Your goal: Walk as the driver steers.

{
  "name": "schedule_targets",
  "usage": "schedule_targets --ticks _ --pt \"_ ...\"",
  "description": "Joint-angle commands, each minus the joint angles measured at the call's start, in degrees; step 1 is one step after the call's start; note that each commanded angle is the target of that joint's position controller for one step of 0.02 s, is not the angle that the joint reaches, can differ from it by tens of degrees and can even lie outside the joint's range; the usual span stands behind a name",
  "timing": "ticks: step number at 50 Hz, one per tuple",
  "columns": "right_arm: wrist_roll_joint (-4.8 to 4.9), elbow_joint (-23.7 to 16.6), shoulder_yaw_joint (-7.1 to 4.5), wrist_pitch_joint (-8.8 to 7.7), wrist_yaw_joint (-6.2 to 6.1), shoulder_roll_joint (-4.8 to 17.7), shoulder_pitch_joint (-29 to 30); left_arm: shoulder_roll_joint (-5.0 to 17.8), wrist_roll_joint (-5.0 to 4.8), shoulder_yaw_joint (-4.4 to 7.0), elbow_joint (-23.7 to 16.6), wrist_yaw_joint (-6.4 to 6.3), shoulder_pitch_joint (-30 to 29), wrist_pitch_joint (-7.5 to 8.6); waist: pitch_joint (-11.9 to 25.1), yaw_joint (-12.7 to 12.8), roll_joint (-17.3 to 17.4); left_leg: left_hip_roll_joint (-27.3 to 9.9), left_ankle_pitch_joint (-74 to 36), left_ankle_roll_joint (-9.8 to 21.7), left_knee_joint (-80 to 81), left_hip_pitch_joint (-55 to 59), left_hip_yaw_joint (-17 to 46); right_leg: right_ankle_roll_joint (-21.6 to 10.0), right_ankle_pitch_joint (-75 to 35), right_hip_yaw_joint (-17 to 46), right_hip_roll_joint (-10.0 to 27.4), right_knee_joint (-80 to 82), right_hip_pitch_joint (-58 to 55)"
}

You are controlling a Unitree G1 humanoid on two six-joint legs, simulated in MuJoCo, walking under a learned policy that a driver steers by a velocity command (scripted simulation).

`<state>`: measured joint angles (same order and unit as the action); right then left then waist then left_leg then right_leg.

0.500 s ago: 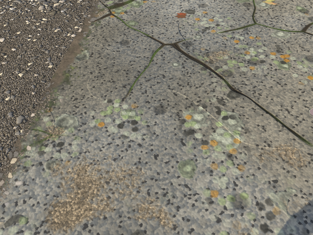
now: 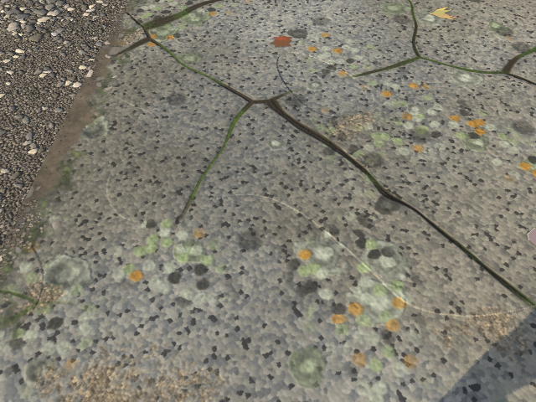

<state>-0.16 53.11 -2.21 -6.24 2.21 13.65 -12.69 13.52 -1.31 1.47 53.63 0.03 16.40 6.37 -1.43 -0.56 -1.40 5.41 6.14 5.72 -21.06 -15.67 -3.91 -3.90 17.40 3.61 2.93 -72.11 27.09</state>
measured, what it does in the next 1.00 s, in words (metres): walks ahead: right foot, then left foot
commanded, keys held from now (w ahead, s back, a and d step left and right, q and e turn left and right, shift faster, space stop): w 1.00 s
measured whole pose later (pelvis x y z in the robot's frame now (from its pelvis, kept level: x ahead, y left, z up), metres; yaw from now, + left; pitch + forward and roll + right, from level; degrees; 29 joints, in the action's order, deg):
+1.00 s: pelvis +0.54 -0.03 -0.02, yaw +1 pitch +2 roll -1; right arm 0.5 48.1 -2.7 -6.1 2.1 13.8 -2.0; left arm 14.1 -0.8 2.5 57.6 -0.1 22.7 4.4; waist -1.8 2.4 -0.5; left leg 0.1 8.1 3.8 -32.7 -27.5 -3.1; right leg -1.2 27.2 1.5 0.0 -51.5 8.7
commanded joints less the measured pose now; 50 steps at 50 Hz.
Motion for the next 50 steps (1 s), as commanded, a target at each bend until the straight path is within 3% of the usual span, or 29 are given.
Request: schedule_targets --ticks 1,3,5,9,12,15,17,18,19,20,21,22,23,24,25,27,30,36,41,44,45,46,47,48,49,50 --pt "0.02 -1.62 -0.11 -1.35 0.21 3.54 0.86 2.48 0.28 1.06 -1.84 -0.84 6.41 -1.14 0.24 3.48 3.69 -15.95 -2.48 10.13 15.24 -1.34 15.24 1.26 -3.27 0.93 5.33 3.38 4.14" --pt "-0.16 -0.68 -0.58 -1.29 -0.64 5.95 -1.28 3.36 1.11 1.30 -4.21 -1.27 0.98 -1.36 -1.34 2.49 3.76 -15.71 -2.96 10.26 16.34 -1.87 13.53 2.95 -8.31 0.05 6.37 9.46 8.17" --pt "0.04 -0.07 -0.88 -0.89 -1.47 7.25 -3.95 3.44 1.28 1.32 -5.98 -1.33 -4.35 -1.20 -1.54 0.74 3.35 -15.53 -3.96 9.37 16.22 0.66 12.65 3.64 -14.86 -0.40 6.57 17.49 11.25" --pt "0.95 1.14 -1.09 -0.20 -2.07 8.63 -8.52 2.57 0.76 0.93 -8.13 -0.70 -12.95 -0.67 -1.42 -2.51 3.83 -14.53 -4.64 6.68 14.81 5.26 9.70 3.93 -22.98 -2.60 3.79 32.90 8.87" --pt "1.31 2.45 -1.18 0.40 -2.04 8.91 -11.40 2.87 0.13 0.71 -9.81 0.29 -17.90 -0.44 -2.39 -4.33 4.51 -16.52 -3.02 6.49 12.65 10.41 10.33 3.74 -21.16 -3.09 2.66 38.17 8.93" --pt "1.37 3.07 -1.55 1.23 -2.27 9.51 -11.78 4.22 -0.02 0.98 -11.25 1.43 -19.07 0.25 -2.53 -3.43 5.26 -19.44 -4.13 5.52 8.91 15.64 11.87 1.59 -15.03 -2.88 1.85 42.09 7.83" --pt "1.35 2.67 -1.74 1.84 -2.40 10.22 -9.64 6.31 0.14 2.05 -9.97 1.64 -12.95 0.69 0.56 0.74 6.05 -18.81 -15.08 3.95 2.14 16.00 10.88 -0.36 -12.04 -4.85 -0.51 44.68 -1.61" --pt "0.91 2.22 -1.23 2.07 -2.37 8.89 -8.92 9.03 0.20 3.56 -7.07 1.35 -3.72 0.81 6.09 4.76 4.90 -15.45 -22.23 2.46 -8.49 13.52 8.20 -2.12 -12.21 -5.28 -1.50 45.21 -13.67" --pt "-0.22 0.38 -0.07 1.91 -2.41 6.45 -8.73 14.05 0.84 4.96 -4.76 0.87 8.14 0.79 15.51 8.72 -1.76 -11.39 -11.57 0.13 -27.51 2.47 4.38 -6.34 -13.31 6.64 9.06 44.58 -31.30" --pt "0.34 0.16 2.06 0.41 -1.80 -1.21 -15.68 18.33 1.27 5.86 -3.38 1.29 11.74 0.33 21.37 5.33 -18.06 -1.29 21.72 -3.39 -46.13 -21.30 3.32 -15.47 -4.85 32.80 20.47 51.19 -49.94" --pt "1.70 1.00 0.68 -0.85 -1.64 5.50 -13.47 11.97 1.04 4.31 -3.72 1.45 11.02 0.43 20.12 6.80 -11.79 -4.15 25.43 -2.48 -54.05 -28.10 10.87 -14.61 1.00 37.49 19.83 54.99 -48.62" --pt "2.70 -0.69 -0.30 -1.54 -1.49 9.01 -7.81 9.19 0.90 3.35 -4.96 1.35 5.47 0.55 12.07 5.79 -7.89 -7.23 20.03 -1.40 -54.74 -30.96 10.27 -11.66 -2.54 28.34 17.90 55.44 -41.05" --pt "2.35 -1.23 -0.39 -1.48 -1.85 8.71 -4.99 7.75 1.02 2.75 -6.11 1.46 0.31 0.45 8.57 3.87 -3.02 -10.17 14.46 -1.62 -52.40 -28.18 8.75 -10.13 -8.95 20.97 15.37 56.72 -33.08" --pt "1.41 -1.48 -0.69 -1.08 -2.17 8.00 -3.48 6.24 1.22 2.30 -6.54 1.74 -2.50 0.39 5.47 2.44 -1.38 -11.75 11.17 -2.09 -48.76 -25.95 8.23 -9.37 -13.44 16.13 13.02 58.60 -26.81" --pt "1.09 -1.44 -0.87 -0.31 -2.24 7.03 -4.22 4.97 1.62 1.87 -6.27 1.94 -3.34 0.44 4.57 0.72 -2.34 -13.07 8.99 -2.31 -46.27 -22.54 8.36 -8.54 -15.83 12.43 11.14 60.38 -23.01" --pt "1.03 -1.10 -0.73 0.98 -2.33 4.64 -5.67 5.15 1.54 1.99 -4.89 2.08 -1.70 0.70 3.64 -0.49 -2.85 -13.22 7.17 -3.00 -43.52 -20.16 7.39 -8.99 -20.47 8.59 9.70 62.51 -19.81" --pt "0.53 -3.03 -1.00 1.66 -2.54 4.56 -0.87 7.43 1.54 2.64 -3.18 1.26 1.20 0.63 1.31 -0.15 -1.61 -13.61 1.17 -4.28 -36.66 -24.99 7.07 -9.51 -25.05 5.44 9.73 64.25 -20.14" --pt "0.73 -6.56 -0.64 1.20 -1.81 3.22 11.38 8.27 0.91 2.62 -0.86 -0.03 6.03 -0.21 -1.46 3.18 -1.98 -11.58 -12.25 -4.58 -17.92 -24.38 4.94 -7.24 -21.39 0.67 7.92 65.94 -22.16" --pt "1.35 -9.51 -0.32 0.52 -0.37 3.41 18.70 8.69 0.50 2.93 1.84 -0.44 10.11 -1.29 -4.11 4.96 -2.14 -10.37 -9.03 -3.18 -10.88 -26.13 4.56 -7.00 -21.48 0.99 11.15 63.17 -30.50" --pt "1.41 -9.94 -0.76 -0.09 0.48 4.76 17.37 9.70 0.34 3.43 2.13 -0.82 8.92 -2.03 -2.64 2.88 -3.12 -8.77 -3.25 -1.20 -8.42 -20.81 3.35 -5.79 -29.55 0.86 12.46 58.67 -33.36" --pt "1.35 -9.15 -1.39 -0.22 0.45 6.01 14.00 10.29 0.39 3.59 1.86 -0.85 7.73 -2.25 -0.33 0.82 -4.07 -6.96 -1.89 -0.31 -8.00 -14.65 1.82 -5.16 -38.55 0.18 11.91 54.92 -33.08" --pt "1.24 -6.86 -2.57 -0.24 0.19 7.86 6.59 9.94 0.53 3.42 1.56 -0.84 6.48 -2.58 4.00 -3.11 -3.97 -4.88 -2.31 1.03 -7.05 -4.34 0.14 -3.99 -46.80 -1.73 9.58 46.58 -31.33" --pt "0.99 -3.77 -4.00 -0.17 -0.31 11.09 -4.28 8.53 1.05 2.76 0.66 -0.82 5.85 -2.62 11.03 -7.36 -2.20 -8.13 -4.22 3.50 -8.86 12.38 3.81 -2.13 -42.80 -3.81 6.53 33.20 -22.72" --pt "-0.16 -2.30 -5.45 0.21 -0.79 17.04 -12.87 2.82 1.68 0.98 -0.19 -0.20 11.92 -1.63 20.87 -6.50 10.02 -23.50 -0.32 11.78 -8.47 36.97 26.88 1.83 -18.30 -6.23 -1.55 9.93 0.16" --pt "0.43 -1.63 -4.48 0.55 -0.63 14.19 -14.03 1.62 0.74 0.45 0.82 0.21 12.73 -0.15 26.05 -6.26 16.06 -28.92 7.25 15.32 2.21 41.70 46.32 2.45 14.76 0.91 -6.55 -1.82 10.90" --pt "0.96 -2.17 -3.40 0.41 -0.59 10.86 -9.45 7.47 -0.92 2.02 -0.62 0.42 7.21 0.87 17.21 -6.03 11.86 -26.62 11.40 11.89 3.90 34.38 40.26 1.10 12.94 3.58 -2.59 -6.28 16.46"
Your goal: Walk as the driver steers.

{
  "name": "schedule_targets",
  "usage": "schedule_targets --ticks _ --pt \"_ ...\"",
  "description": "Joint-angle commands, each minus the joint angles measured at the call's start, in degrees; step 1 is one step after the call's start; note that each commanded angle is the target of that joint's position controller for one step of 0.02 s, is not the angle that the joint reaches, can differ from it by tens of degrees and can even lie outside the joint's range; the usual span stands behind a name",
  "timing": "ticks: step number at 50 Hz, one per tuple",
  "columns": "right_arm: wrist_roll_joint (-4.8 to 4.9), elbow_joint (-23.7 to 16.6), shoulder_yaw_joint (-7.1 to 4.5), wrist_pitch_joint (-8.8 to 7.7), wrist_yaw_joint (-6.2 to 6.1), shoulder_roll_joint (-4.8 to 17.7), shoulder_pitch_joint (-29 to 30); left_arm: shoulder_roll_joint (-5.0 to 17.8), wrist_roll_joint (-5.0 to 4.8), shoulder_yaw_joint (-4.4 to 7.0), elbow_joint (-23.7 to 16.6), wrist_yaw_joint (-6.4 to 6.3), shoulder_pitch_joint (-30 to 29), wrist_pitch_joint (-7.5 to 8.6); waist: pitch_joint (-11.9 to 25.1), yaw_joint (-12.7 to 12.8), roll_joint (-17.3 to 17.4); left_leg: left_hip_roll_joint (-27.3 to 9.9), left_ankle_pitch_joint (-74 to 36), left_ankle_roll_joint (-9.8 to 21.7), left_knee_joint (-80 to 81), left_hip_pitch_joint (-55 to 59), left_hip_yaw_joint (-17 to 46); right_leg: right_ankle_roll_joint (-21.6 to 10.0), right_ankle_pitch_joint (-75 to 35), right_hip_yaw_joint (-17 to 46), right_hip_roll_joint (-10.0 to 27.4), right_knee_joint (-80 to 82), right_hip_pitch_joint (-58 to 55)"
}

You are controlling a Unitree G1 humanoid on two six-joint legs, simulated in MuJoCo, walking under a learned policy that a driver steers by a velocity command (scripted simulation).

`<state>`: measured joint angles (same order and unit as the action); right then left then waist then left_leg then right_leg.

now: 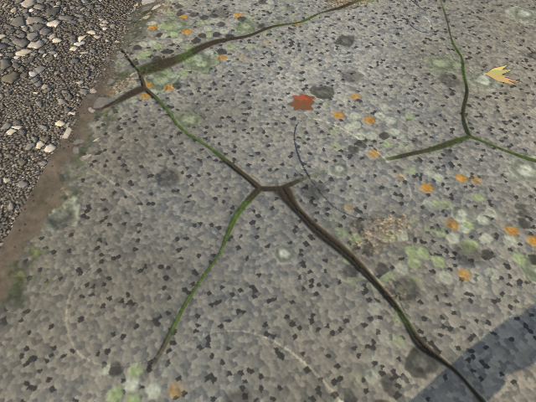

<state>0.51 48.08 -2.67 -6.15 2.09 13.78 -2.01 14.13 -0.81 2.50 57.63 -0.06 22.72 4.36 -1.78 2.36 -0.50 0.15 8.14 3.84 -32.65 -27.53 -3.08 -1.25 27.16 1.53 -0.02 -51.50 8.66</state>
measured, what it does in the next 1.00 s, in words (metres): walks ahead, turning right: right foot, then left foot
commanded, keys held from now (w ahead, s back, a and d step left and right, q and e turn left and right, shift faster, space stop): w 0.04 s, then w+e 0.74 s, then e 0.10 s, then q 0.12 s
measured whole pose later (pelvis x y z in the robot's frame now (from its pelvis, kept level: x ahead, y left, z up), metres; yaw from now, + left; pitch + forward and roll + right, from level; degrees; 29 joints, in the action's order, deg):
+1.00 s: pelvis +0.54 -0.09 +0.00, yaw -27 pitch +2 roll -1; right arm -1.8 43.7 -2.8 -7.2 1.1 14.9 -1.4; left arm 16.2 -0.2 4.9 44.8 -1.9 19.2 1.8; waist -0.8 3.3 1.1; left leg 1.1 -3.2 1.1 -26.1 -28.0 1.7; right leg -3.0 25.8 10.1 -6.3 -32.7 7.4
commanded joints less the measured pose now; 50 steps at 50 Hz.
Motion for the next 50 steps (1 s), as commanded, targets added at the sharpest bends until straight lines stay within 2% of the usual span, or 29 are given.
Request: schedule_targets --ticks 1,2,3,4,6,8,12,15,19,21,23,24,25,26,27,28,29,30,31,32,33,35,37,40,44,47,48,49,50 --pt "0.23 1.45 -2.24 0.31 -0.58 8.49 -14.55 7.97 -1.97 1.23 -6.26 0.31 -4.09 3.22 10.85 -7.35 7.29 -19.36 7.26 11.47 16.79 36.68 30.98 -2.34 -2.26 3.66 3.59 -25.31 35.28" --pt "-0.22 0.90 -1.55 0.17 -0.31 6.57 -10.36 7.43 -1.27 1.45 -6.58 -0.12 -6.17 2.91 6.06 -5.25 3.38 -17.01 2.73 10.41 19.12 27.23 24.66 -2.14 -6.93 2.42 5.98 -21.65 32.66" --pt "-0.78 0.78 -1.15 -0.23 -0.17 5.01 -8.22 6.58 -0.66 1.88 -6.23 -0.53 -5.12 2.05 4.56 -3.00 4.33 -15.05 0.18 9.05 20.98 21.51 19.94 -2.14 -9.91 3.01 7.99 -18.02 28.56" --pt "-1.07 1.18 -1.03 -0.40 -0.01 4.29 -7.57 5.01 -0.63 1.80 -5.58 -0.63 -3.28 1.02 3.89 -1.71 5.35 -13.74 -0.57 8.46 22.84 18.00 16.80 -2.02 -11.45 3.18 8.69 -16.41 25.29" --pt "-1.27 2.65 -1.39 -0.88 -0.26 5.27 -9.22 3.11 -0.87 1.76 -5.13 -0.84 -2.12 -0.35 2.39 -0.94 5.23 -13.18 -4.11 8.80 25.20 14.99 11.99 -1.56 -13.84 3.17 8.85 -14.68 24.82" --pt "-1.57 3.85 -1.83 -1.12 -1.01 6.75 -11.18 3.71 -0.75 2.16 -6.38 -1.00 -5.36 -0.90 0.70 -1.37 4.18 -13.40 -7.49 8.79 26.25 15.83 8.79 -1.01 -18.68 4.80 8.61 -11.11 29.23" --pt "-1.54 4.75 -1.80 -0.88 -2.25 7.31 -12.81 3.52 -0.41 2.49 -8.25 -0.33 -10.83 -0.50 -0.09 -2.60 3.39 -12.70 -11.68 6.71 26.50 19.91 2.66 -0.67 -30.29 5.82 6.62 0.07 33.11" --pt "-1.18 5.35 -1.70 -0.65 -2.86 7.78 -14.30 2.33 -0.17 1.87 -10.28 0.65 -16.50 -0.34 -1.70 -4.62 3.07 -12.63 -11.91 5.44 27.22 21.93 -1.18 -0.78 -34.94 2.13 6.01 8.03 32.10" --pt "-0.67 7.10 -2.03 0.74 -3.20 8.61 -18.52 1.31 -0.22 1.06 -14.03 2.11 -22.84 -0.38 -3.97 -7.07 2.11 -15.51 -16.29 5.14 24.13 31.66 -3.62 -1.76 -30.91 -0.62 5.60 13.62 36.34" --pt "-0.28 7.20 -2.35 1.71 -3.36 9.38 -18.74 1.51 -0.36 1.04 -16.05 2.95 -24.46 -0.42 -4.16 -6.84 2.62 -16.90 -22.19 4.65 20.85 35.20 -4.66 -2.72 -25.54 -2.83 4.81 14.96 36.50" --pt "-0.05 6.23 -2.79 2.47 -3.74 10.90 -16.73 2.91 -0.44 1.68 -17.12 3.63 -22.56 -0.53 -1.68 -4.52 4.78 -16.95 -39.81 3.32 14.53 35.67 -6.85 -4.60 -19.77 -6.59 1.84 15.60 29.67" --pt "0.01 5.74 -3.05 2.86 -4.03 11.75 -15.96 4.28 -0.43 2.42 -16.92 3.75 -19.20 -0.69 1.01 -2.36 6.28 -16.74 -49.69 2.64 8.74 35.34 -7.71 -5.76 -17.08 -8.42 -0.45 15.17 23.86" --pt "0.07 5.22 -3.16 3.28 -4.25 12.25 -14.76 6.59 -0.60 3.73 -15.51 3.70 -11.99 -0.79 4.93 1.78 6.39 -15.52 -54.41 1.53 -1.11 33.12 -8.80 -7.47 -17.70 -9.32 -2.91 17.32 14.06" --pt "0.19 4.38 -2.93 3.15 -4.33 11.99 -14.11 10.64 -0.60 5.79 -13.29 2.86 -2.43 -0.96 9.96 6.52 4.04 -12.93 -46.30 -0.66 -15.22 24.00 -9.41 -10.12 -21.04 -5.20 -2.71 21.17 -2.12" --pt "-1.54 1.95 -1.08 1.86 -3.53 5.90 -17.90 17.34 -0.54 7.46 -12.36 1.62 2.93 -1.29 16.22 4.39 -9.28 -5.39 -6.82 -3.92 -37.20 0.36 -8.79 -18.06 -20.36 19.97 11.96 21.79 -23.95" --pt "-0.74 0.38 0.07 -0.96 -2.36 4.00 -17.83 16.75 -0.22 6.56 -13.57 1.77 2.72 -0.65 23.88 2.59 -11.53 3.37 25.47 -4.50 -49.18 -13.55 3.94 -25.53 -15.92 46.93 20.90 32.40 -33.53" --pt "1.51 -1.27 -1.24 -2.77 -1.58 8.30 -10.61 12.30 0.41 5.34 -13.47 1.78 2.39 -0.33 19.26 5.05 -6.54 -0.55 21.61 -2.75 -50.41 -19.47 9.26 -21.42 -16.95 39.59 18.35 33.85 -31.23" --pt "2.02 -2.28 -1.14 -3.48 -1.47 8.36 -7.97 9.81 0.13 4.67 -13.96 1.68 -1.37 -0.05 12.62 3.40 -3.76 -3.16 16.25 -1.65 -46.17 -19.90 8.35 -18.80 -20.76 30.35 16.00 33.89 -22.86" --pt "0.89 -1.69 -1.39 -3.40 -1.91 8.07 -7.73 8.14 -0.05 4.07 -15.17 1.77 -5.96 0.02 8.44 0.48 1.03 -5.43 12.92 -1.88 -40.85 -16.37 7.81 -16.92 -25.53 23.98 13.40 34.73 -13.36" --pt "0.01 -1.47 -2.05 -2.64 -2.26 8.67 -8.50 6.52 0.21 3.48 -16.25 1.66 -8.99 0.03 6.25 -1.70 0.97 -6.94 10.98 -2.47 -36.62 -12.01 7.65 -15.89 -29.33 19.93 11.51 36.07 -6.39" --pt "-0.28 -1.67 -2.29 -1.65 -2.24 8.45 -9.48 6.11 0.50 3.22 -16.93 1.47 -10.10 -0.01 5.61 -3.20 0.06 -7.53 9.95 -3.15 -34.46 -8.76 7.74 -15.69 -30.41 18.53 10.25 37.48 -2.07" --pt "-1.02 -2.38 -2.27 -0.32 -2.45 6.96 -9.76 7.86 0.25 3.60 -17.20 0.91 -9.67 0.21 4.66 -4.10 -0.76 -7.18 7.71 -5.17 -29.49 -7.08 6.51 -16.15 -34.06 15.76 9.01 38.87 2.78" --pt "-1.45 -4.08 -2.07 0.16 -2.83 6.23 -5.69 9.64 0.11 4.08 -17.06 0.07 -7.82 0.26 3.14 -3.26 -1.39 -6.16 2.03 -6.85 -21.90 -8.09 5.69 -15.60 -34.97 13.52 7.71 39.51 5.09" --pt "-1.28 -6.18 -1.48 -0.06 -2.66 4.95 1.12 9.98 -0.19 4.22 -16.71 -0.66 -5.52 -0.31 1.60 -0.80 -3.39 -3.15 -8.46 -7.21 -7.46 -5.67 5.25 -12.62 -33.25 11.04 4.67 37.85 6.72" --pt "-0.71 -8.77 -1.60 -0.37 -1.98 5.82 5.05 10.25 -0.47 4.48 -15.72 -1.17 -2.52 -1.78 3.21 0.82 -5.91 1.18 -13.51 -6.41 1.72 -0.08 5.20 -9.24 -36.99 13.40 4.52 31.57 4.96" --pt "-1.33 -7.59 -2.03 -1.04 -1.04 7.75 1.13 8.06 0.10 3.77 -15.72 -2.10 -3.50 -2.14 5.43 -0.56 -6.93 0.01 -13.12 -3.83 5.02 1.80 6.32 -7.77 -38.35 15.84 7.29 25.15 -2.14" --pt "-1.88 -6.44 -2.10 -1.54 -0.86 7.82 -2.27 7.02 0.31 3.36 -15.81 -2.22 -4.85 -2.06 6.61 -2.45 -6.69 -0.09 -15.47 -2.31 7.82 5.69 5.48 -6.75 -40.94 15.16 6.51 21.58 -3.13" --pt "-2.83 -5.44 -2.31 -2.02 -0.86 8.87 -5.72 5.69 0.76 2.86 -16.07 -2.08 -4.79 -1.84 9.15 -3.81 -5.14 -1.61 -24.85 -0.71 9.56 12.71 5.34 -4.91 -42.06 13.29 3.27 15.64 -2.60" --pt "-3.99 -5.18 -2.51 -2.23 -0.82 11.59 -10.09 3.44 2.00 1.98 -16.70 -1.97 -1.61 -1.56 16.28 -3.57 2.48 -10.26 -47.11 3.54 4.44 27.36 14.28 -2.37 -26.75 10.35 -1.12 2.55 4.70"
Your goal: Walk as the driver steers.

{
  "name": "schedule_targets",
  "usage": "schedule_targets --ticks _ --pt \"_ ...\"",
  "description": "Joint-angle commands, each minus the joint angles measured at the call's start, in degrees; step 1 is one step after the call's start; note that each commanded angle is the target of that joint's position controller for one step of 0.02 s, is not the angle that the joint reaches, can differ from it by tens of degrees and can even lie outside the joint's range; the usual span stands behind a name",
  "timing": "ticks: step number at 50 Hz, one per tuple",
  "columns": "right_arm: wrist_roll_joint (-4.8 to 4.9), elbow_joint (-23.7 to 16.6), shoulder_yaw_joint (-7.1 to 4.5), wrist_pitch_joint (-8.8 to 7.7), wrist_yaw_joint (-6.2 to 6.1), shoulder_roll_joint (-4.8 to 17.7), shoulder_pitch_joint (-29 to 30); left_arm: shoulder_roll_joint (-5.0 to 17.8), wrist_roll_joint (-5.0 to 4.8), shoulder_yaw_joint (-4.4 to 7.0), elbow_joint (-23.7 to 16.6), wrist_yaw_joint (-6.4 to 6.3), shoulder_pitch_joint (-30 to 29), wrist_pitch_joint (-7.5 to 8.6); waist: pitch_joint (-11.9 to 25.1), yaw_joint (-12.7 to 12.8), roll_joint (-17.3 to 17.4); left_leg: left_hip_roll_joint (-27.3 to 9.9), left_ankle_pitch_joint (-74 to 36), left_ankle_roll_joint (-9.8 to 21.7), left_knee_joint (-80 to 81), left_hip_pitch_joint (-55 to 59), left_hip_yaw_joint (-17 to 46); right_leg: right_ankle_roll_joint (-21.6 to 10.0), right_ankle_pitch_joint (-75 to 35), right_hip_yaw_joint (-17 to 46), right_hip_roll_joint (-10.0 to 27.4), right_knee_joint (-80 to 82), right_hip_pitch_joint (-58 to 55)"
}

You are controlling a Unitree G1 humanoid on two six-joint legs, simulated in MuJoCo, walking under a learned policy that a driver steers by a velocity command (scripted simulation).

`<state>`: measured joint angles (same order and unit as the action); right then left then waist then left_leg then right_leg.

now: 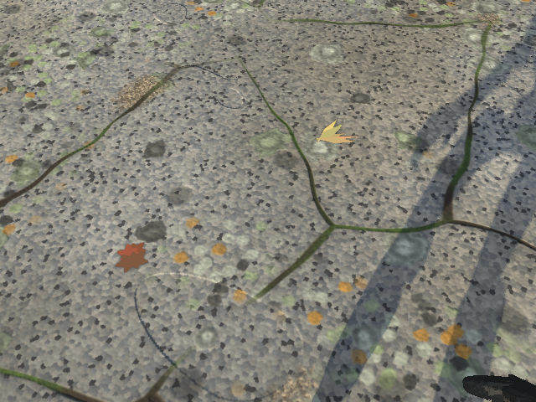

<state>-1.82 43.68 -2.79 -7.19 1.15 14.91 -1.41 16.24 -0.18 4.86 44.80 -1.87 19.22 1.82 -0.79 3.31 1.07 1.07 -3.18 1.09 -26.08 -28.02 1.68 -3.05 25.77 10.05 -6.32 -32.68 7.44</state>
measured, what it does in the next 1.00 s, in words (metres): steps on the spot, turning left: right foot, then left foot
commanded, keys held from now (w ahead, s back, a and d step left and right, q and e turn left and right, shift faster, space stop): q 0.84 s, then no key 0.16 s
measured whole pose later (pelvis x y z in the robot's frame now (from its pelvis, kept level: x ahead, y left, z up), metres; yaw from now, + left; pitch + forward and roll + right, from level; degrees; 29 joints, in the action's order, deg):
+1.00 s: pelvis +0.05 +0.03 +0.01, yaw +30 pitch +2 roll -1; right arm -0.2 36.1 -3.4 1.3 0.3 15.9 -9.1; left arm 18.9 0.2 5.1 42.1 -2.1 10.1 -1.1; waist -2.0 0.8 -2.5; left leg 1.6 14.4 2.7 -29.2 -17.0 0.5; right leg 4.1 27.4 -0.4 3.0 -63.7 29.6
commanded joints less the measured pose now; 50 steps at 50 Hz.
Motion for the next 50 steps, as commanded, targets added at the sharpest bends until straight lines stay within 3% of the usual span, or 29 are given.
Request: schedule_targets --ticks 1,2,3,4,5,6,9,12,17,20,21,22,23,24,25,27,30,34,39,41,42,43,44,45,46,47,48,49,50 --pt "-1.48 0.79 -1.98 -0.37 0.39 9.31 -12.63 -0.21 0.45 -1.11 -1.50 0.33 13.69 1.07 22.60 -1.09 14.90 -23.00 -43.40 17.95 -2.46 40.84 25.97 3.55 9.86 -0.72 0.96 -30.98 17.10" --pt "1.27 0.77 -1.49 0.53 0.86 6.97 -12.15 4.72 0.27 -0.51 -0.54 0.72 14.15 0.60 22.71 -1.47 11.93 -23.12 -25.42 19.23 1.15 38.59 33.07 4.98 13.00 -0.04 3.72 -34.71 20.24" --pt "2.39 -0.29 -1.17 1.36 0.99 6.07 -8.90 7.45 -0.03 0.27 -1.61 0.63 6.28 -0.29 15.25 -3.42 6.89 -19.82 -12.31 16.72 2.93 32.98 29.75 6.20 9.83 -1.08 5.25 -37.22 23.82" --pt "2.19 -1.11 -1.06 2.26 0.96 6.55 -6.44 7.73 0.25 0.51 -2.80 0.20 0.70 -1.11 11.15 -3.91 3.16 -17.38 -4.63 14.67 4.77 27.08 27.23 6.61 7.10 -2.84 5.95 -36.68 25.13" --pt "2.06 -1.90 -1.26 3.01 0.75 7.57 -4.53 7.84 0.69 0.85 -4.03 -0.26 -2.75 -1.79 7.44 -3.78 1.79 -15.78 -0.37 13.67 6.41 21.54 25.43 6.60 5.25 -3.77 6.43 -34.73 25.59" --pt "1.68 -2.14 -1.77 3.68 0.37 9.17 -3.96 7.10 0.60 0.91 -4.60 -0.61 -3.58 -2.22 5.76 -3.00 2.89 -13.99 1.37 12.53 7.91 17.02 23.46 6.26 3.92 -4.28 6.77 -31.69 23.51" --pt "1.40 -2.42 -2.51 5.02 -0.57 9.61 -4.94 3.66 0.38 0.30 -4.10 -1.69 -2.36 -2.16 7.07 -2.36 6.88 -9.82 1.88 11.12 9.16 14.19 19.28 6.21 2.56 -6.32 5.06 -20.94 18.16" --pt "2.15 -3.29 -3.20 6.04 -1.61 10.02 -5.23 3.44 0.19 0.23 -4.22 -1.99 -4.11 -2.17 8.99 -2.96 7.23 -9.59 10.64 11.20 10.33 13.70 21.03 6.25 -2.12 -5.45 4.57 -15.38 16.02" --pt "2.46 -4.19 -3.74 7.73 -2.57 9.99 -5.88 3.77 -0.06 0.18 -5.11 -1.09 -6.94 -1.14 6.74 -3.74 8.33 -8.72 19.42 10.30 11.04 11.29 24.77 5.68 -6.10 -5.01 3.78 -6.18 12.76" --pt "3.19 -4.95 -3.78 8.85 -3.11 9.83 -5.46 4.17 -0.31 0.52 -4.23 -0.12 -4.07 0.00 5.96 -1.49 7.87 -6.28 19.67 7.83 8.04 8.80 25.03 3.67 -13.28 -6.59 3.69 7.52 4.73" --pt "3.33 -5.10 -3.39 9.04 -3.27 8.56 -6.62 6.53 0.15 1.21 -4.13 -0.16 -2.53 0.11 6.36 -1.26 5.51 -3.92 23.69 5.28 4.50 4.54 23.09 1.78 -14.41 -3.67 8.68 11.33 -0.84" --pt "3.25 -5.99 -2.71 8.88 -3.14 5.80 -7.33 11.17 1.76 2.15 -4.89 -0.56 -2.40 -0.25 5.89 -2.41 -6.22 2.31 31.41 1.84 -8.31 -4.49 14.68 -3.76 -13.94 8.52 21.10 15.25 -4.73" --pt "3.12 -7.70 -3.42 7.98 -2.91 7.41 -6.84 12.86 4.03 2.58 -5.56 -0.15 -5.28 -0.37 3.94 -3.40 -18.09 6.73 37.48 -0.38 -22.06 -9.36 6.34 -10.85 -21.87 19.83 29.54 18.60 1.54" --pt "2.39 -6.19 -4.72 7.75 -2.68 11.46 -8.94 9.39 3.88 1.62 -7.48 -0.36 -9.21 0.02 3.81 -4.65 -12.52 3.33 34.97 -1.86 -32.30 -8.11 7.99 -11.50 -24.75 16.43 28.91 17.68 3.26" --pt "2.71 -4.48 -5.31 8.28 -2.59 12.18 -11.27 6.93 2.70 0.95 -8.28 -0.55 -12.48 0.19 3.34 -6.00 -8.90 3.24 31.58 -2.73 -36.42 -7.66 7.25 -8.78 -26.04 10.06 25.10 16.26 3.92" --pt "2.47 -3.07 -4.89 9.80 -2.96 9.76 -13.34 5.42 0.90 0.23 -8.75 -0.69 -14.17 0.12 2.28 -5.75 -7.37 2.51 26.95 -4.99 -43.97 -9.31 5.91 -6.78 -28.91 2.97 21.44 14.70 2.81" --pt "3.30 -6.15 -3.85 10.12 -2.49 7.37 -9.07 5.88 1.26 0.21 -8.13 -1.12 -10.97 -0.68 1.38 -3.23 -8.96 0.64 23.33 -7.14 -40.98 -11.14 2.25 -8.09 -32.19 -2.88 19.71 14.70 -0.03" --pt "3.06 -9.86 -2.69 9.90 -1.26 5.87 -5.04 8.84 1.09 1.42 -7.59 -1.40 -8.05 -1.66 3.90 -0.52 -10.62 -2.44 24.53 -7.88 -29.04 -7.61 -0.25 -9.52 -34.77 -4.61 22.44 13.43 -5.26" --pt "3.13 -11.67 -3.04 10.39 0.00 7.08 -5.72 11.14 -0.22 2.48 -7.55 -0.11 -8.99 -1.70 4.69 -0.87 -12.23 -1.90 24.79 -4.58 -16.08 2.79 -5.08 -8.94 -36.48 -7.35 24.54 11.24 -2.54" --pt "3.16 -11.22 -3.42 10.60 0.42 6.91 -8.55 11.14 -1.44 2.60 -7.30 0.10 -10.35 -1.53 4.88 -3.20 -11.72 -0.80 18.18 -1.73 -5.32 8.74 -6.55 -6.40 -35.31 -9.18 24.20 7.22 -1.17" --pt "3.01 -10.31 -3.93 10.57 0.19 7.60 -11.17 9.82 -1.74 2.32 -6.47 0.20 -9.00 -1.35 5.56 -4.20 -9.92 0.55 11.97 0.16 1.30 15.02 -6.25 -3.49 -31.81 -11.57 22.56 3.07 1.78" --pt "2.96 -10.10 -5.04 10.39 -0.50 11.13 -13.53 7.25 -0.53 1.60 -5.57 0.49 -5.85 -1.13 7.61 -4.01 -1.36 -4.17 -2.74 2.83 4.14 26.30 2.09 1.43 -21.67 -16.20 18.85 -6.78 10.90" --pt "2.15 -11.80 -6.01 10.08 -1.52 17.74 -13.71 2.53 3.08 -0.43 -8.60 1.02 -6.75 -0.92 8.37 -2.37 18.07 -20.91 -29.54 11.72 1.40 34.95 23.07 7.24 13.03 -18.85 11.03 -24.80 28.95" --pt "0.29 -12.04 -5.10 8.75 -0.87 15.25 -15.39 6.08 1.71 0.56 -9.47 0.58 -11.64 -0.74 12.69 -7.58 12.40 -25.37 -27.97 20.59 3.19 30.31 25.76 7.85 15.49 -9.80 8.80 -34.24 31.37" --pt "-0.04 -11.40 -4.37 7.71 -0.56 13.49 -13.56 8.10 -0.06 1.17 -9.27 0.25 -13.31 -1.18 9.62 -6.94 8.26 -21.77 -20.96 18.76 4.32 27.10 20.35 7.26 11.31 -8.12 9.91 -37.15 31.47" --pt "0.83 -11.05 -3.87 7.21 -0.75 11.69 -10.06 8.15 -0.26 1.38 -8.41 -0.13 -12.84 -1.64 7.12 -5.17 6.46 -17.87 -14.51 15.17 4.71 24.98 16.35 6.73 6.57 -7.53 10.50 -35.82 31.68" --pt "1.75 -11.20 -3.17 7.24 -1.04 9.89 -7.53 8.11 0.25 1.51 -7.27 -0.62 -12.02 -2.15 6.25 -4.17 5.32 -15.77 -11.56 12.80 4.85 23.54 14.14 6.90 2.93 -7.08 11.01 -34.35 31.03" --pt "2.10 -11.17 -2.69 7.34 -1.26 9.33 -5.74 8.12 0.60 1.61 -6.77 -0.77 -10.49 -2.53 5.85 -2.91 5.85 -14.36 -12.90 12.22 5.27 20.58 12.01 7.34 -0.48 -7.51 10.44 -34.36 28.07" --pt "1.76 -11.07 -2.29 7.33 -1.47 8.72 -5.30 7.68 0.59 1.54 -6.24 -0.67 -9.11 -2.61 6.40 -2.16 6.12 -13.50 -13.25 12.14 5.74 19.16 10.86 7.60 -3.12 -7.83 9.81 -34.38 25.52"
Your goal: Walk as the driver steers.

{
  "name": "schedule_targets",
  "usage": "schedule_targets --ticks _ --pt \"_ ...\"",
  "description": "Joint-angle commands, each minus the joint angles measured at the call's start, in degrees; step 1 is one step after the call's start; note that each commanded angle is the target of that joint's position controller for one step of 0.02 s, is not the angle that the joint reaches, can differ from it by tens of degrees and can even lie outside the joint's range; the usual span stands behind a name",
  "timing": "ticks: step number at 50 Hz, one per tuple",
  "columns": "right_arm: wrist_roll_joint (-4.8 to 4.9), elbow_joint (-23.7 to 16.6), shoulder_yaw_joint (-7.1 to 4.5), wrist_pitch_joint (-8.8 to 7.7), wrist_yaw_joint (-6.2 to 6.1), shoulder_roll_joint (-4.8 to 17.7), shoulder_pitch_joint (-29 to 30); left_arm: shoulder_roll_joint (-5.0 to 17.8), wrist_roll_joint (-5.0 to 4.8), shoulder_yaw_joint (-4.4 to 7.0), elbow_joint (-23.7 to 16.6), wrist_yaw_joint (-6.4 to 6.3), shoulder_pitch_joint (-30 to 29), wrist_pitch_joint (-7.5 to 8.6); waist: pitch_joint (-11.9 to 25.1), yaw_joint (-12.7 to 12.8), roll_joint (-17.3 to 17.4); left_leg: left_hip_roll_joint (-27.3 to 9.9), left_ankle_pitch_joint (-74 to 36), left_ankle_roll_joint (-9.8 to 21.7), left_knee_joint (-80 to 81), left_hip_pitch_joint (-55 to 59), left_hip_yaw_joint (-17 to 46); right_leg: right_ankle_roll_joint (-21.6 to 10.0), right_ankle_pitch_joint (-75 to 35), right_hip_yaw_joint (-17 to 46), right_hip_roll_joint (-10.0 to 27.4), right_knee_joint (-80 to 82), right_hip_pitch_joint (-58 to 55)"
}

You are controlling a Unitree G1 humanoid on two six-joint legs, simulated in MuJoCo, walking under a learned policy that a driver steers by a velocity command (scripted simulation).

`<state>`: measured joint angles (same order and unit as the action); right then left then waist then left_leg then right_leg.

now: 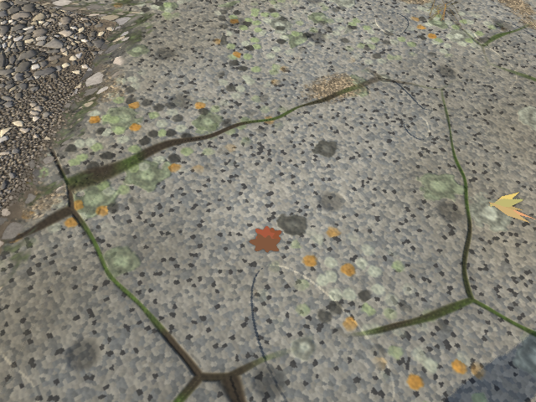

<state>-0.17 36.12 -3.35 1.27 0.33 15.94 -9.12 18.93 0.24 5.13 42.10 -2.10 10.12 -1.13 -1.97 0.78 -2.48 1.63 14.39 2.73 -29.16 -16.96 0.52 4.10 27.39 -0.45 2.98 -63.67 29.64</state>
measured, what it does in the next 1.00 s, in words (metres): steps on the spot: right foot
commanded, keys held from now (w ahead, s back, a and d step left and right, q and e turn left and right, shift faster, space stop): no key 0.68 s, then w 0.32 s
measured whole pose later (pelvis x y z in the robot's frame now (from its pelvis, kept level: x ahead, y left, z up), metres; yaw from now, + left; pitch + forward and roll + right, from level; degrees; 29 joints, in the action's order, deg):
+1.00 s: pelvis +0.07 -0.02 -0.02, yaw +1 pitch +1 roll +0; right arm 1.6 50.3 -2.9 -5.6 0.7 13.5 -18.8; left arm 13.9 -1.5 2.1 48.2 0.3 18.5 6.4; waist 1.0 -0.3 -0.3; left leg 2.1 25.9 1.8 -38.1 -13.5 2.3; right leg -3.0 24.1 1.7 -0.3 -43.9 16.1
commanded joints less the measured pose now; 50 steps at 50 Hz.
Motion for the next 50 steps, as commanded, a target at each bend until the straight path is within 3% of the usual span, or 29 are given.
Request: schedule_targets --ticks 1,5,9,11,12,13,14,15,16,17,20,27,34,36,37,39,42,46,48,49,50 --pt "-0.23 -3.28 -1.40 -1.26 -0.83 6.95 2.58 4.35 -0.04 1.09 -3.10 -0.31 1.04 0.34 8.18 0.69 9.58 -13.57 -30.02 10.57 9.15 8.07 11.14 0.64 -6.49 2.64 0.39 -1.82 1.86" --pt "-0.39 -1.93 -1.10 -1.37 -1.25 6.63 2.35 1.83 -0.07 -0.21 -3.28 -0.05 -0.75 0.34 7.00 -0.72 9.98 -12.81 -21.40 10.21 9.90 8.28 11.03 0.70 -8.15 2.88 1.06 13.15 -2.60" --pt "-0.58 -0.31 -1.00 -1.16 -0.68 7.20 1.67 2.66 -0.35 -0.29 -3.32 0.23 -1.36 0.54 4.63 -2.08 10.49 -13.34 -12.86 11.18 10.38 5.37 14.04 0.00 -5.62 1.97 0.25 23.23 -8.73" --pt "-0.16 0.46 -0.36 -1.20 -0.46 6.03 2.71 1.95 -0.35 -0.49 -2.58 0.40 0.09 0.94 3.91 -0.73 9.59 -12.44 -10.55 10.06 9.28 4.13 14.67 -0.86 -9.83 1.44 -0.33 31.64 -13.09" --pt "0.16 1.08 0.08 -1.28 -0.41 5.08 2.81 1.24 0.08 -0.81 -1.95 0.62 1.47 1.31 3.83 0.63 8.39 -11.28 -9.67 8.31 8.50 2.70 14.00 -1.63 -17.33 1.21 -0.51 39.36 -17.66" --pt "-0.14 1.92 0.50 -1.74 -0.34 3.98 0.88 2.31 0.89 -0.85 -1.84 0.67 1.96 1.66 4.94 0.40 6.23 -9.61 -7.90 5.62 7.75 1.06 13.37 -2.46 -25.02 3.79 1.36 41.35 -22.69" --pt "-1.22 2.33 0.66 -2.29 -0.09 3.54 -1.00 5.28 1.16 -0.43 -2.25 0.50 2.64 1.79 6.41 -1.34 1.60 -6.39 -3.48 2.95 5.24 -0.87 10.70 -3.88 -35.30 7.26 5.55 39.56 -26.53" --pt "-1.18 2.59 0.33 -2.62 0.21 3.60 -2.96 7.09 0.31 0.25 -1.09 0.71 1.13 1.78 6.07 -4.00 -4.86 -2.54 -0.39 0.95 5.96 0.14 6.27 -6.02 -28.68 6.35 5.09 36.97 -22.94" --pt "-1.33 2.93 0.29 -2.46 0.09 4.83 0.12 3.74 0.07 -0.35 -1.71 1.18 0.16 2.00 5.21 -1.42 -3.36 -1.93 -0.13 -0.41 4.53 2.77 5.18 -6.28 -21.23 5.82 3.49 38.21 -19.07" --pt "-0.95 2.65 0.05 -2.12 -0.08 4.93 2.04 2.26 0.54 -0.86 -1.51 1.31 -0.13 2.26 4.28 -0.92 -2.71 -1.97 -0.54 -0.41 3.69 3.19 5.02 -5.55 -18.36 5.44 2.93 38.88 -17.31" --pt "-0.78 3.16 0.14 -1.01 -0.56 3.77 1.62 1.65 0.73 -1.34 -1.04 1.22 0.19 3.10 3.05 -0.86 -1.70 -2.68 -3.45 0.53 3.50 2.83 5.90 -4.33 -18.45 4.32 1.88 38.41 -16.56" --pt "-0.46 5.89 0.00 -1.23 -0.94 2.94 -0.17 1.44 0.44 -1.81 -0.02 0.50 1.11 2.98 2.70 -0.53 2.10 -2.74 -5.87 -0.10 3.15 3.00 5.76 -4.50 -19.13 3.82 1.07 37.38 -17.20" --pt "-0.26 8.86 -0.20 -1.18 -1.59 3.04 -1.29 0.68 0.30 -2.13 2.04 0.48 1.48 2.94 2.28 -0.70 2.93 -2.94 -7.76 -0.55 3.01 4.39 5.68 -4.54 -19.49 3.32 0.32 37.63 -17.03" --pt "0.21 10.33 -0.60 -0.91 -1.82 3.79 -3.02 1.10 -0.14 -1.86 3.33 0.39 3.01 2.63 2.37 -0.77 2.85 -1.28 8.02 0.43 2.61 3.55 4.38 -5.58 -4.90 2.11 -1.33 37.30 -16.06" --pt "0.55 10.48 -0.85 -0.93 -1.90 4.29 -3.37 1.35 -0.51 -1.73 3.40 0.29 3.10 2.59 0.03 -0.92 2.63 -0.99 18.28 1.32 2.57 1.09 4.52 -6.77 4.26 2.64 -1.47 37.43 -13.54" --pt "1.16 10.17 -0.73 -2.15 -1.92 3.86 -3.84 0.86 -1.11 -1.93 2.93 0.14 3.33 3.51 -4.98 -1.02 2.47 -2.34 27.41 3.17 3.24 -3.42 6.63 -9.00 13.63 5.35 -0.26 38.27 -9.55" --pt "1.64 10.40 -0.73 -5.06 -1.22 3.54 -4.55 1.05 -1.61 -1.75 2.94 0.67 4.26 6.03 -4.88 -1.05 2.37 -4.32 23.94 4.84 2.33 -3.42 9.13 -11.17 10.88 8.52 1.48 37.28 -9.65" --pt "1.94 10.40 -0.65 -7.25 -0.14 3.50 -6.30 0.24 -1.83 -1.98 1.94 1.78 4.68 7.99 -2.85 -1.33 3.19 -4.50 17.56 6.81 1.85 0.08 11.35 -12.33 2.92 8.26 -0.16 33.97 -9.80" --pt "2.18 11.38 -1.28 -8.03 0.32 5.64 -10.91 0.06 -1.81 -2.04 0.76 2.41 4.21 9.16 -0.77 -2.39 6.09 -6.56 4.95 8.83 0.71 6.99 15.76 -11.27 -10.53 4.51 -2.61 25.43 -5.97" --pt "1.94 12.77 -2.08 -8.17 0.52 7.81 -15.62 -0.19 -1.70 -2.07 -0.10 2.80 2.59 9.70 1.33 -4.02 9.11 -9.81 -3.07 11.30 1.67 15.24 21.61 -9.52 -19.51 1.27 -4.45 17.56 0.56" --pt "1.58 14.11 -2.87 -7.94 0.75 9.71 -22.13 0.35 -1.72 -2.19 -1.81 3.09 -1.91 10.11 2.77 -7.96 11.72 -15.03 -8.38 15.29 5.92 25.17 30.37 -8.06 -18.61 0.27 -4.95 7.36 11.90"
Velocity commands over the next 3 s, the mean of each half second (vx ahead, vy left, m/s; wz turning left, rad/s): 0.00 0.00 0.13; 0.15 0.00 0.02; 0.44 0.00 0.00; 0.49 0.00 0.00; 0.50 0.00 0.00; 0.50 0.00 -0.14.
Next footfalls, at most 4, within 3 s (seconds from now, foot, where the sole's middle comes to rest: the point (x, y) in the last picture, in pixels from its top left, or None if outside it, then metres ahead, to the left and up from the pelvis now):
0.26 right None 0.05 -0.15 -0.77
1.26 right None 0.34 -0.21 -0.77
1.88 left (261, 316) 0.68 0.01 -0.77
2.40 right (342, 227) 0.98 -0.23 -0.77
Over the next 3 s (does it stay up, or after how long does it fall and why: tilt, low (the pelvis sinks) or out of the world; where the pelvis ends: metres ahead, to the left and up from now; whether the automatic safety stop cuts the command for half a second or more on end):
stays up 1.12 -0.08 -0.01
